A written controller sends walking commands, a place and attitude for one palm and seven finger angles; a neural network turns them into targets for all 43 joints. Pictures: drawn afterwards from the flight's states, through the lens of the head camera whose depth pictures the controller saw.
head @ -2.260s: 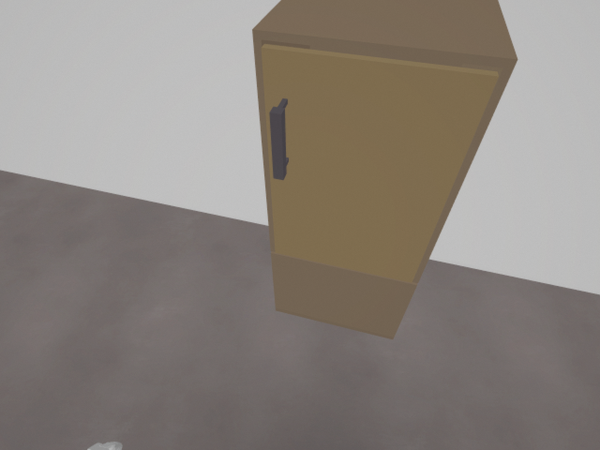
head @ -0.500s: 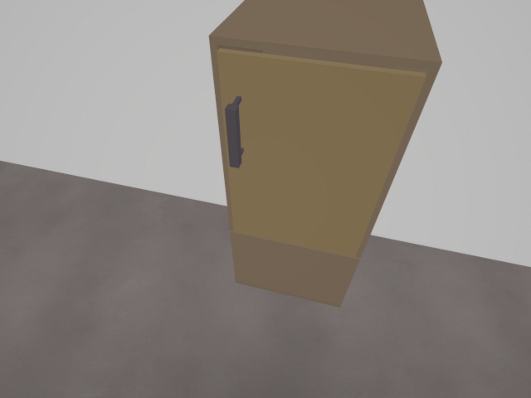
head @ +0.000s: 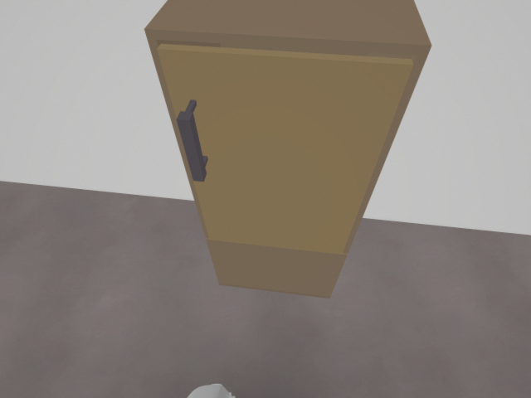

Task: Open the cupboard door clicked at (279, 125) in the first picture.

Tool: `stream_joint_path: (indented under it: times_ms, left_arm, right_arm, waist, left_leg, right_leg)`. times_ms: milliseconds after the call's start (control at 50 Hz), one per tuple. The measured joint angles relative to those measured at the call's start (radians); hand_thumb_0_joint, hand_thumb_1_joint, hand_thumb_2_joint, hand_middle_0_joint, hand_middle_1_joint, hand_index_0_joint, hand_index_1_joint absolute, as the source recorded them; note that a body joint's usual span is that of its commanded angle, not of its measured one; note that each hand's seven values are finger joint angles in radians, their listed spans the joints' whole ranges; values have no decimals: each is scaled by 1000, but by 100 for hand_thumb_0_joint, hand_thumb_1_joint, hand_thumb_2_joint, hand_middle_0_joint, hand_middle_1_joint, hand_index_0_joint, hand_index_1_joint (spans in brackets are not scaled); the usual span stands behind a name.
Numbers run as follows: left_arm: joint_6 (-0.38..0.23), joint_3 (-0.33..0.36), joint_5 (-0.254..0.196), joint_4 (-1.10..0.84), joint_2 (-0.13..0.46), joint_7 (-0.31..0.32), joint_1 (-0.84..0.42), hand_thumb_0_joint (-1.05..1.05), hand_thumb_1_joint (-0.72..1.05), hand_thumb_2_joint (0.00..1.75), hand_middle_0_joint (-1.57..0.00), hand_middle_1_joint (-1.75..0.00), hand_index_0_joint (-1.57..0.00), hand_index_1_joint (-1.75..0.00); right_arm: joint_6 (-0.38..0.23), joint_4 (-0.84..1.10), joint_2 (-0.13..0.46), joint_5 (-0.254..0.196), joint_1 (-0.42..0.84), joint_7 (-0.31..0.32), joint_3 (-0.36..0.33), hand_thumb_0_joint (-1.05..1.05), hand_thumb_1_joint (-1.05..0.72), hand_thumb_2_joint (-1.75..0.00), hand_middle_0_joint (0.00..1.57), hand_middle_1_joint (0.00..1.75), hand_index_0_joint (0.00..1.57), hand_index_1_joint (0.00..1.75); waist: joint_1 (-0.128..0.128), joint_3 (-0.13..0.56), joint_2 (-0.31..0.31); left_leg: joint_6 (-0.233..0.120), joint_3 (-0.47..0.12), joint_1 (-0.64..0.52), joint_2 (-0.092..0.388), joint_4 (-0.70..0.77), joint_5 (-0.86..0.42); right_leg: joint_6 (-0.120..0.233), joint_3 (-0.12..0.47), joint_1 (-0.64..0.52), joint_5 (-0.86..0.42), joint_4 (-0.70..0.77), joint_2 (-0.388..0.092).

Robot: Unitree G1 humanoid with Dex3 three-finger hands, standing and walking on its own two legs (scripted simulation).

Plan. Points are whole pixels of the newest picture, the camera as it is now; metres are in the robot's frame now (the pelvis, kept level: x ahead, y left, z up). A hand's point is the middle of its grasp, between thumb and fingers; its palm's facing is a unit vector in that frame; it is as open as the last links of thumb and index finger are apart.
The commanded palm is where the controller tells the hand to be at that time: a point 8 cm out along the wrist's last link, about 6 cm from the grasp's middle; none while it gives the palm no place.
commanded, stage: come to a stop and stand still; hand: left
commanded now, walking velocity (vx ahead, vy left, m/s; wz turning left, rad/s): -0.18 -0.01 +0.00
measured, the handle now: (196, 142) +0.55 +0.17 +0.05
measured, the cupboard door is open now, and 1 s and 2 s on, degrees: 0 0 0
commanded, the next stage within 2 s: look again from close up in 0.70 s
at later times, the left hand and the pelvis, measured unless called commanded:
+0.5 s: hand out of the picture +0.04 +0.19 -0.17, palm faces +0.00 -0.97 -0.26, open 7.4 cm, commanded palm none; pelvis -0.02 +0.00 -0.01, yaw -2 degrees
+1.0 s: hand out of the picture +0.01 +0.21 -0.17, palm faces +0.00 -0.97 -0.24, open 7.4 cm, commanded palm none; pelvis -0.04 +0.01 +0.00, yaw -1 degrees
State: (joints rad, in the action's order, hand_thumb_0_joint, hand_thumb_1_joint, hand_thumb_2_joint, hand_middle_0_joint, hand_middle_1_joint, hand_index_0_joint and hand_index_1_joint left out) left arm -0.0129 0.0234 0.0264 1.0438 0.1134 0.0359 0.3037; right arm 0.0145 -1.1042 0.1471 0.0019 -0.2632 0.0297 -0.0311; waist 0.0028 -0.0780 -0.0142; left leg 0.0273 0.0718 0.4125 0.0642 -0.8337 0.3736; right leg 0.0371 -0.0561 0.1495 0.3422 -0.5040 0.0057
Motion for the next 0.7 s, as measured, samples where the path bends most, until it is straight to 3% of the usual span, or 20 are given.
stream_joint_path:
  times_ms: [100, 140, 200, 260, 340, 420, 480, 540, 640, 700]
  left_arm:
    - [25, 6, -2, -12, 3, 4, -4, 0, 90, 90, -20, -30, -21, -30]
    - [38, 13, -8, -17, 22, 9, -21, 0, 90, 90, -20, -30, -21, -30]
    - [49, 23, -10, -32, 50, 14, -56, 0, 91, 90, -20, -30, -20, -30]
    - [53, 34, -7, -57, 71, 5, -85, 0, 91, 90, -20, -30, -20, -30]
    - [58, 39, -4, -87, 87, -8, -105, 0, 91, 90, -20, -30, -20, -30]
    - [40, 35, 2, -104, 92, -13, -88, 0, 91, 90, -20, -30, -20, -30]
    - [39, 20, 7, -84, 74, -11, -69, 0, 91, 90, -20, -30, -20, -30]
    - [40, 9, 5, -61, 57, -13, -44, 0, 91, 90, -20, -30, -20, -30]
    - [36, -1, -7, -12, 44, -10, -40, 1, 91, 90, -20, -30, -20, -30]
    - [33, -1, -13, 15, 52, -10, -48, 1, 92, 90, -20, -30, -20, -30]
  right_arm:
    - [-8, 44, 17, 6, 65, 7, -15, 2, -94, -90, 20, 30, 20, 30]
    - [-16, 57, 8, 9, 81, 8, -15, 2, -94, -90, 20, 30, 20, 30]
    - [-20, 81, -7, 14, 108, 14, -4, 1, -93, -90, 20, 30, 20, 30]
    - [-12, 101, -14, 21, 133, 13, -2, 1, -92, -90, 20, 30, 20, 30]
    - [-3, 115, -7, 25, 146, 7, -10, 1, -92, -90, 21, 30, 20, 30]
    - [12, 117, 10, 19, 123, -5, -22, 1, -91, -90, 21, 30, 20, 30]
    - [39, 103, 30, 14, 100, -14, -32, 1, -91, -90, 20, 30, 20, 30]
    - [42, 81, 40, 14, 71, -19, -31, 1, -91, -90, 20, 30, 20, 30]
    - [9, 35, 33, 11, 21, -6, -12, 1, -91, -90, 20, 30, 20, 30]
    - [-1, -4, 9, 10, 5, -3, 7, 1, -91, -90, 20, 30, 20, 30]
  waist:
    - [-3, -10, 11]
    - [-8, -13, 44]
    - [-13, -19, 60]
    - [-9, -25, 50]
    - [-1, -16, 26]
    - [0, 16, 13]
    - [3, 32, -12]
    - [2, 52, -14]
    - [14, 55, -1]
    - [1, 44, 27]
  left_leg:
    - [-12, -2, -45, 1, 226, -216]
    - [-33, 18, -53, -13, 221, -161]
    - [-46, 30, -55, -14, 243, -148]
    - [-45, 28, -54, -3, 282, -184]
    - [-34, 25, -47, 13, 311, -217]
    - [-13, 21, -18, 14, 273, -213]
    - [-10, -22, 4, 4, 181, -47]
    - [-17, -42, -10, -10, 106, -19]
    - [-2, -55, -130, -13, 283, -123]
    - [-2, -48, -156, -20, 334, -148]
  right_leg:
    - [-29, 19, 6, 60, -73, -2]
    - [-41, 33, 39, 105, -155, -19]
    - [-50, 57, 130, 230, -368, -3]
    - [-54, 50, 193, 233, -465, 2]
    - [-54, 33, 198, 192, -379, -15]
    - [-42, 26, 104, 19, -89, -41]
    - [-34, 13, 101, -14, -96, -32]
    - [-29, 13, 86, -31, -56, -25]
    - [-33, -1, 89, -35, -53, -14]
    - [-38, 4, 63, -72, 5, -19]
